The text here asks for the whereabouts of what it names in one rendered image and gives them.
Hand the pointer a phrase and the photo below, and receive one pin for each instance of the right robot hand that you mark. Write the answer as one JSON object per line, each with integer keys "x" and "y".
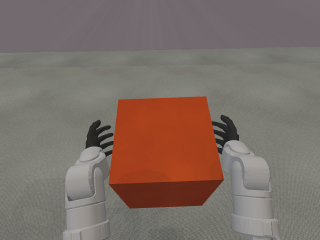
{"x": 229, "y": 129}

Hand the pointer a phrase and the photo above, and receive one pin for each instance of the carton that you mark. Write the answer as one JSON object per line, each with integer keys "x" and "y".
{"x": 164, "y": 152}

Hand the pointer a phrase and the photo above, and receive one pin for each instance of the left robot hand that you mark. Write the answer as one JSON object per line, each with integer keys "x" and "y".
{"x": 94, "y": 141}

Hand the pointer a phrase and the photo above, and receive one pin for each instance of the left robot forearm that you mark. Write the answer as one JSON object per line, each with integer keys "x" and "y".
{"x": 85, "y": 196}

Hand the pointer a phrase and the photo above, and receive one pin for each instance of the right robot forearm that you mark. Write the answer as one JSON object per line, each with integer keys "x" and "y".
{"x": 253, "y": 216}

